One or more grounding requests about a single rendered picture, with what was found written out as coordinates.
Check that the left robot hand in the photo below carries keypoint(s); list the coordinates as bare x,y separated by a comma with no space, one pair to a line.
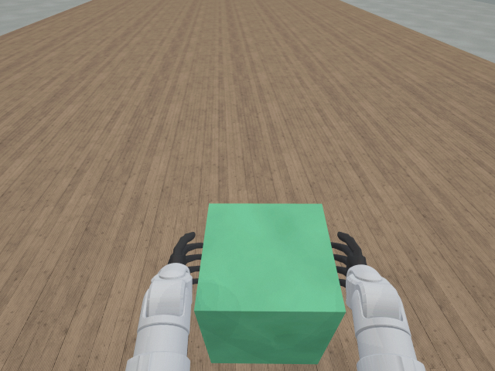
182,248

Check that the carton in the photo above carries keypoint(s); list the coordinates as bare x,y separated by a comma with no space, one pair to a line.
268,290

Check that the right robot forearm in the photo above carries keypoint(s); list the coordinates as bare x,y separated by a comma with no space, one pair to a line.
380,323

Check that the left robot forearm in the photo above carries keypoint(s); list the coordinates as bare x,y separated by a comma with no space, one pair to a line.
163,327

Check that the right robot hand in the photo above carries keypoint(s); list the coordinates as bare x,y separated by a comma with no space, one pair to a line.
353,255

